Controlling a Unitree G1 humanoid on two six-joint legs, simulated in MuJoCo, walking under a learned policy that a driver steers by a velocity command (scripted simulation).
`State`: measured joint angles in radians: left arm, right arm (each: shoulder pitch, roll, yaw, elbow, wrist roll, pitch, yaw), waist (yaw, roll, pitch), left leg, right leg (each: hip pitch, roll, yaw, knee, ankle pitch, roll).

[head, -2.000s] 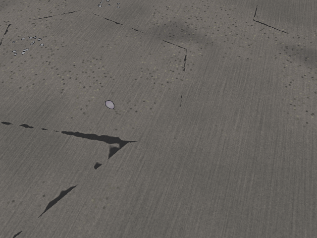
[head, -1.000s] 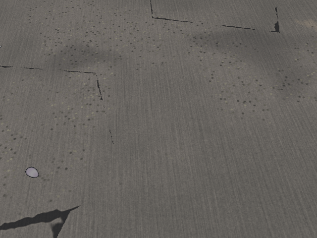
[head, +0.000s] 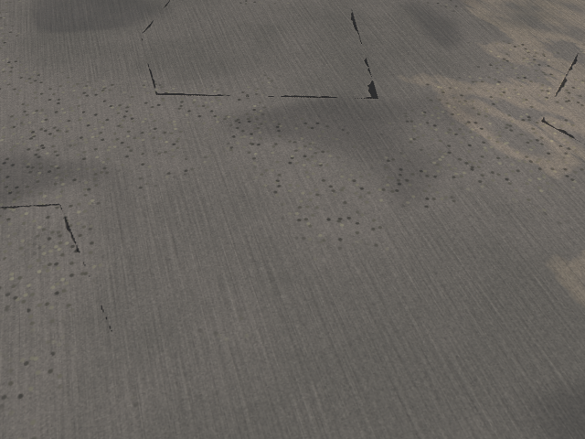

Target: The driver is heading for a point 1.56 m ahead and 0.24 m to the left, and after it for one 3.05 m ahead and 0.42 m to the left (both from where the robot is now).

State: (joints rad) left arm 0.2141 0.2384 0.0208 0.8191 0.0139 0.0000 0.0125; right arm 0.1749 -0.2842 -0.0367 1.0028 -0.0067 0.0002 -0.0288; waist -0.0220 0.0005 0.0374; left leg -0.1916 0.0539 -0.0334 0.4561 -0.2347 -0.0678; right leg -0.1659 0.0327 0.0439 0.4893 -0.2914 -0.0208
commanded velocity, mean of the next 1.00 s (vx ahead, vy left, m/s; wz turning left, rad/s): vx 0.00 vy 0.00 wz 0.00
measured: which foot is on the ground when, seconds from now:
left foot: down 0.00-1.00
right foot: down 0.00-1.00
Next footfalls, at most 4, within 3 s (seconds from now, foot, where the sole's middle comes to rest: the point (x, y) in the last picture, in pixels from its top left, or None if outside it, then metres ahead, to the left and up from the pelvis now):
1.80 right None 0.43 -0.08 -0.78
2.36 left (238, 351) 0.74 0.16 -0.78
2.92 right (323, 250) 1.06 -0.07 -0.78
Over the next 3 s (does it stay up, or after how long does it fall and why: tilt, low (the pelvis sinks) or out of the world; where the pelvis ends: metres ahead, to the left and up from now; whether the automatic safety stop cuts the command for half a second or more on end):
stays up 0.93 0.02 -0.01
